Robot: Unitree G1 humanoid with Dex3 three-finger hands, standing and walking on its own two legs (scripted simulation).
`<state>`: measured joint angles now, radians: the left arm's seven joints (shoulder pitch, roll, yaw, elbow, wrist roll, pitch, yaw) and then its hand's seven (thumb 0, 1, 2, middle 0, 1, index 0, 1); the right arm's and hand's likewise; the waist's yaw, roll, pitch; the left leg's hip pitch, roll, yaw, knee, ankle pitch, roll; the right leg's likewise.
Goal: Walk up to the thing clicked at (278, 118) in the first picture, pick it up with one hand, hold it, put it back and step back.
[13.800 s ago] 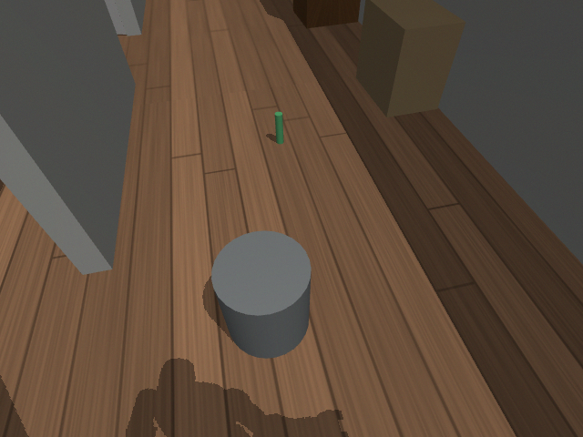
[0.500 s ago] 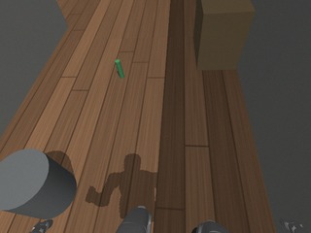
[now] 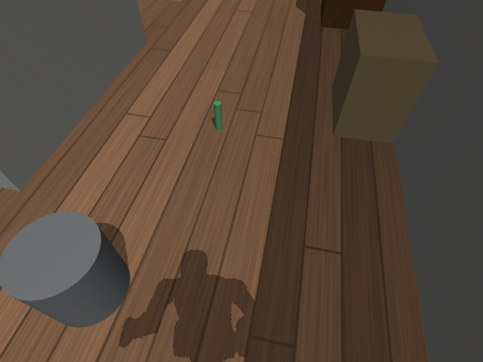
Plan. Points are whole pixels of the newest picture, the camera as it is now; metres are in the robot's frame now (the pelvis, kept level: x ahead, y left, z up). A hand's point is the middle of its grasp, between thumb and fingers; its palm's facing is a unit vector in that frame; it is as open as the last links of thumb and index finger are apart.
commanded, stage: walk up
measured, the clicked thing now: (218, 116) +1.47 +0.15 -0.65
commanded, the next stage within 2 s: stand in 0.50 s
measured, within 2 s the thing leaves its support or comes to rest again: neither
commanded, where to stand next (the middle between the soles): +0.07 -0.01 m, yaw -2 degrees
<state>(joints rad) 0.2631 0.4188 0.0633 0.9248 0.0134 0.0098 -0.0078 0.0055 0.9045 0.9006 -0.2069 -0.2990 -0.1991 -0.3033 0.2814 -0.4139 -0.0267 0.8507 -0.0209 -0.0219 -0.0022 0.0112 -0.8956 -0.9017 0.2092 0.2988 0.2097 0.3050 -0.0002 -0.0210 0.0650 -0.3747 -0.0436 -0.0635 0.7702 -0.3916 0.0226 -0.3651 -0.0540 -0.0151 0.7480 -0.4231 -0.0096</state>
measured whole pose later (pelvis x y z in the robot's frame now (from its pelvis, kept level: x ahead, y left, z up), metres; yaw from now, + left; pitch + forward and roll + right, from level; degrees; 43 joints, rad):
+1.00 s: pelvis -0.02 -0.02 +0.04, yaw +0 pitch -3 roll +0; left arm 0.11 0.37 -0.01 1.14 0.01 -0.01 -0.01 0.00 0.90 0.90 -0.21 -0.30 -0.20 -0.30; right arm 0.10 -0.34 -0.01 1.15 -0.01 0.00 0.02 0.01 -0.90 -0.90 0.21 0.30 0.21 0.30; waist 0.00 0.00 0.05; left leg -0.15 -0.01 -0.07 0.35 -0.15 -0.02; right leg -0.15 -0.03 -0.03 0.35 -0.15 0.01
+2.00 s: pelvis +0.01 -0.03 +0.04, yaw +0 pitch -2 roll +0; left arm 0.11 0.35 0.00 1.13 0.01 -0.01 -0.01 0.00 0.90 0.90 -0.21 -0.30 -0.20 -0.30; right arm 0.09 -0.35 0.00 1.15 0.00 -0.01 0.00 0.01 -0.90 -0.90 0.20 0.30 0.20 0.30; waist 0.00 0.01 0.05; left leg -0.10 0.02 -0.07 0.30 -0.17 -0.04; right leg -0.11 -0.01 -0.03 0.32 -0.17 0.00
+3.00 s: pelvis +0.01 -0.03 +0.04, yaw -1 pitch -2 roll +0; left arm 0.12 0.36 0.00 1.12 0.01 0.00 -0.01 0.00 0.90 0.90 -0.21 -0.30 -0.20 -0.30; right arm 0.12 -0.36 0.01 1.13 -0.01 -0.01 0.00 0.01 -0.90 -0.90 0.20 0.30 0.21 0.30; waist 0.00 0.01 0.05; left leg -0.09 0.02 -0.06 0.31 -0.18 -0.04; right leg -0.11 0.00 -0.02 0.33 -0.18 -0.01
